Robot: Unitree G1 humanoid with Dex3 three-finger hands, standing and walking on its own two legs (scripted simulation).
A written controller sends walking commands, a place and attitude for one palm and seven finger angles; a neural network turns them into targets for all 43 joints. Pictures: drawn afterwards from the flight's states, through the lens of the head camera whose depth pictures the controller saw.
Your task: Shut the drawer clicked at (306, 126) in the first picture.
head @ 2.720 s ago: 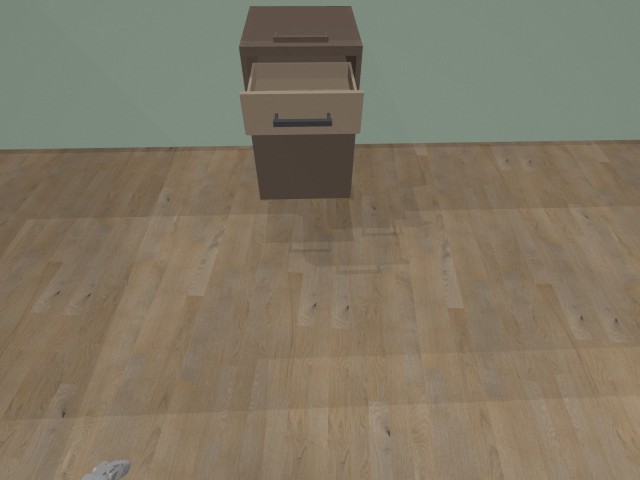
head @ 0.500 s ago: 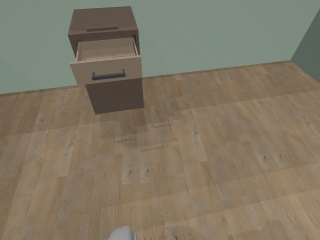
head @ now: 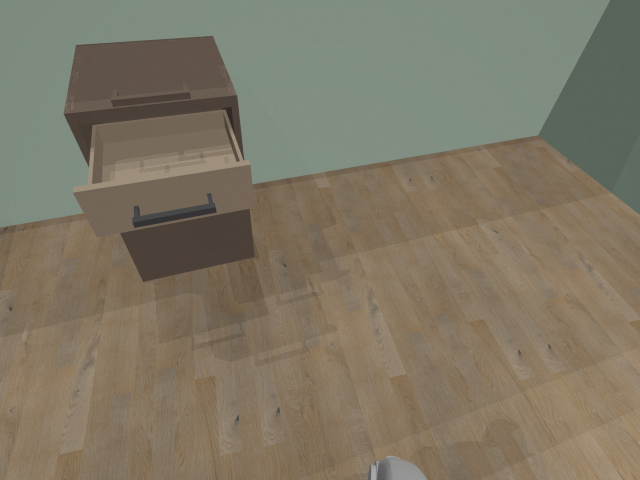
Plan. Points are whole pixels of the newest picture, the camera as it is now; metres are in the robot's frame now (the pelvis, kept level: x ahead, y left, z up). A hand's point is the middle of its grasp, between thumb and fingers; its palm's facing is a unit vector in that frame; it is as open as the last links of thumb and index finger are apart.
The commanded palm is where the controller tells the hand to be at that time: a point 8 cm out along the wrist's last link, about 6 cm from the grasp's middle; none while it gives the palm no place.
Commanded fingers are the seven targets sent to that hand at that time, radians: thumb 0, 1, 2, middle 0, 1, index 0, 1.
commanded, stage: walk to a spot facing it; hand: left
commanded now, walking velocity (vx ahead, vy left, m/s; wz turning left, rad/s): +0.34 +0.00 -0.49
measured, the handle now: (174, 209) +0.70 +0.40 -0.17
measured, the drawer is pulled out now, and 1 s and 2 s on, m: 0.28 0.28 0.28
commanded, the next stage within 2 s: turn to face it in 0.24 s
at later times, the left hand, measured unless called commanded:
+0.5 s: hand (282, 380) +0.31 +0.08 -0.16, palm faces -0.13 -0.96 -0.23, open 7.2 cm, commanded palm none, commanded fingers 0.00 0.90 0.90 -0.20 -0.30 -0.20 -0.30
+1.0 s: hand (229, 409) +0.26 +0.16 -0.18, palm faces +0.20 -0.95 -0.23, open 7.3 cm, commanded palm none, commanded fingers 0.00 0.90 0.90 -0.20 -0.30 -0.20 -0.30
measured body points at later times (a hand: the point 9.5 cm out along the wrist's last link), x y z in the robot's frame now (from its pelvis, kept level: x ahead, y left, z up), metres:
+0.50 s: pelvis +0.18 -0.08 +0.00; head +0.20 -0.10 +0.44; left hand +0.31 +0.13 -0.14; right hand +0.14 -0.30 -0.17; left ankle +0.18 +0.06 -0.65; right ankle +0.21 -0.15 -0.74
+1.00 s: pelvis +0.25 -0.05 +0.00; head +0.28 -0.02 +0.44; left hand +0.25 +0.21 -0.16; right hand +0.36 -0.28 -0.14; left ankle +0.28 +0.03 -0.74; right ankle +0.24 -0.21 -0.66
